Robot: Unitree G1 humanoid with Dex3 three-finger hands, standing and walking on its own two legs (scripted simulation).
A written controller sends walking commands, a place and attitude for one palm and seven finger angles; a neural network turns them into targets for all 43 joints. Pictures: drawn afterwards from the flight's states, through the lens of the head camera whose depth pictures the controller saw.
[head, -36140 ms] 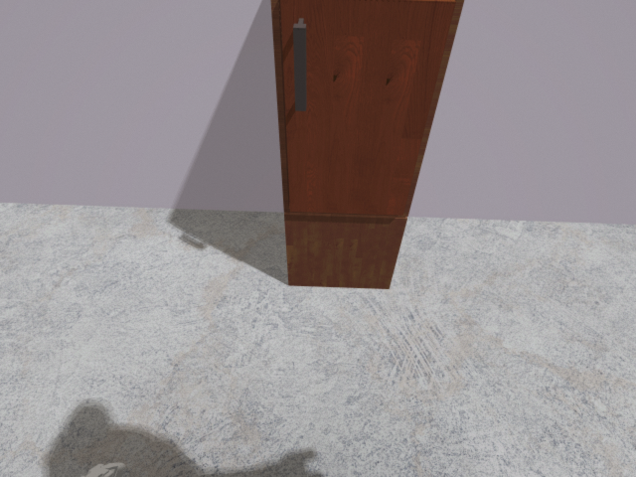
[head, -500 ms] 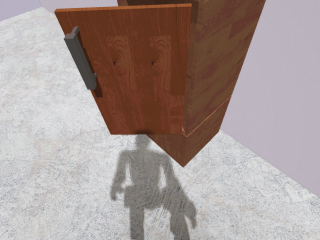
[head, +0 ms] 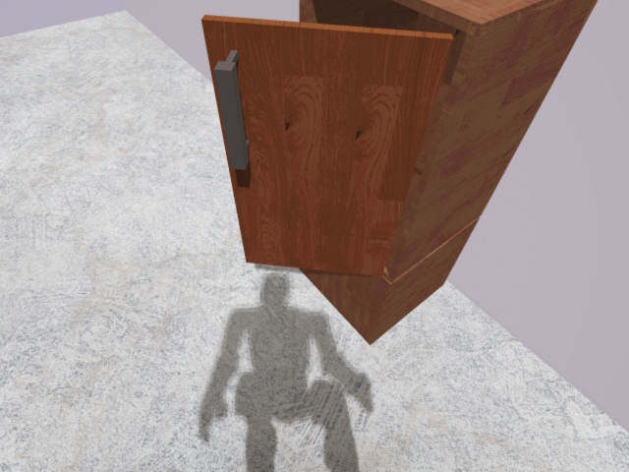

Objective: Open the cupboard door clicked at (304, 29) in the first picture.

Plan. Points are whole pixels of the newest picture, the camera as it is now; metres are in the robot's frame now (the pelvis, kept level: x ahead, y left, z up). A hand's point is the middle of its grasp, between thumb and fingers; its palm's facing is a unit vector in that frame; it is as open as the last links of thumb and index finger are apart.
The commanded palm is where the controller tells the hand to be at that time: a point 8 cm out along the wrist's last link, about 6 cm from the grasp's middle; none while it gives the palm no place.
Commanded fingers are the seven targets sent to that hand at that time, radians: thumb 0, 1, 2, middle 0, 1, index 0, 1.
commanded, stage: come to a stop and stand still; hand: left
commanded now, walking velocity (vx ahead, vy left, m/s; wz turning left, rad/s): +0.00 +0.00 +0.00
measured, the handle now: (236, 112) +0.60 +0.19 +0.12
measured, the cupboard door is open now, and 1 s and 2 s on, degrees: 45 45 45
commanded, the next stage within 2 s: look again from close up in 0.14 s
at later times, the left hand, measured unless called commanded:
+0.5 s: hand out of the picture +0.02 +0.18 -0.17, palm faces +0.00 -0.98 -0.22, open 7.3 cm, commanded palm none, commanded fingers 0.00 0.90 0.90 -0.20 -0.30 -0.20 -0.30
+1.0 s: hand out of the picture -0.04 +0.17 -0.18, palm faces +0.05 -0.99 -0.15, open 7.3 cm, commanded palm none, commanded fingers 0.00 0.90 0.90 -0.20 -0.30 -0.20 -0.30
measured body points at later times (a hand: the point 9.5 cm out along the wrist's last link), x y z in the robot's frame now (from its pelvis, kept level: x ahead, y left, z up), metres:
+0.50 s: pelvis -0.01 +0.00 +0.00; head -0.01 +0.00 +0.45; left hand +0.02 +0.23 -0.16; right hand -0.01 -0.22 -0.16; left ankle +0.00 +0.10 -0.73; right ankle -0.03 -0.12 -0.73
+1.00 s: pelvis -0.01 +0.00 +0.00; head -0.03 +0.02 +0.45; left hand -0.05 +0.22 -0.17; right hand -0.01 -0.23 -0.15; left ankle +0.00 +0.10 -0.73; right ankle -0.03 -0.12 -0.73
